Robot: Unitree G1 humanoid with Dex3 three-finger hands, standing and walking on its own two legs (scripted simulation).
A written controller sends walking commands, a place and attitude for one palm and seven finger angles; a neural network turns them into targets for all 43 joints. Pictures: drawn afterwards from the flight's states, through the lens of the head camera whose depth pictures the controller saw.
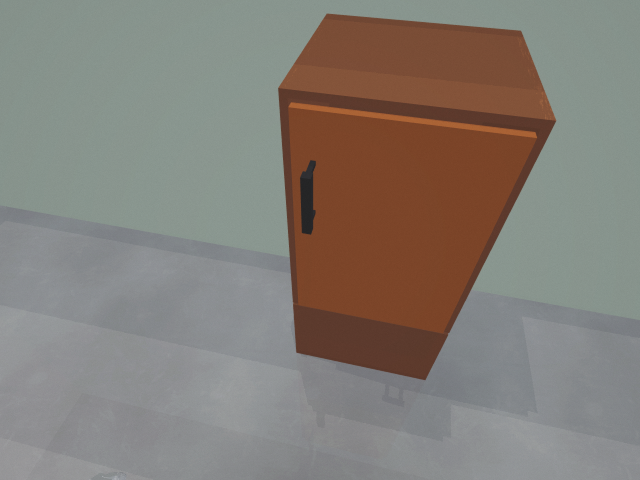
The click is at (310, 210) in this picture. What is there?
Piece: cupboard door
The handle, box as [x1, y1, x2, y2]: [300, 160, 315, 234]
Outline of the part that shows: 310,160 306,171 303,171 300,177 302,232 310,234 312,229 312,219 314,215 314,210 312,209 312,171 315,165 315,161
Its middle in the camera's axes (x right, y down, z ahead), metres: -0.02 -0.08 +0.75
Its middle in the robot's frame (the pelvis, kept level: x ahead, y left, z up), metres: +0.61 +0.06 -0.01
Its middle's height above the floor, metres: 0.76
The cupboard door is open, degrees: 0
